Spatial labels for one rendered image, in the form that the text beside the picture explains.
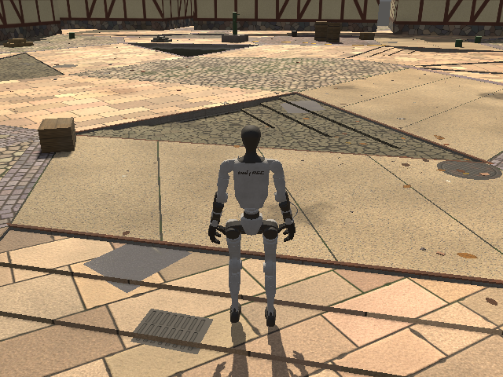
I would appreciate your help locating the right robot forearm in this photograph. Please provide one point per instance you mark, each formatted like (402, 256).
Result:
(286, 210)

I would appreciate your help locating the robot head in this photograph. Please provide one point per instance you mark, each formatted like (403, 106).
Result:
(250, 135)

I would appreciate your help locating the robot torso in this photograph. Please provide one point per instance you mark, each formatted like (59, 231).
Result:
(251, 182)

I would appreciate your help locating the left robot forearm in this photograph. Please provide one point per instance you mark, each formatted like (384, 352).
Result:
(216, 212)

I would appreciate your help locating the robot right hand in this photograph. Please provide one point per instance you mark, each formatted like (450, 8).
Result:
(290, 230)

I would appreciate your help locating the robot left hand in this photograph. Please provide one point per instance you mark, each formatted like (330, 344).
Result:
(212, 233)

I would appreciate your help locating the robot right upper arm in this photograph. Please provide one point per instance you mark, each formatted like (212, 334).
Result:
(279, 179)

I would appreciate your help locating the robot left upper arm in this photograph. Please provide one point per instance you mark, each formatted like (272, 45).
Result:
(223, 180)

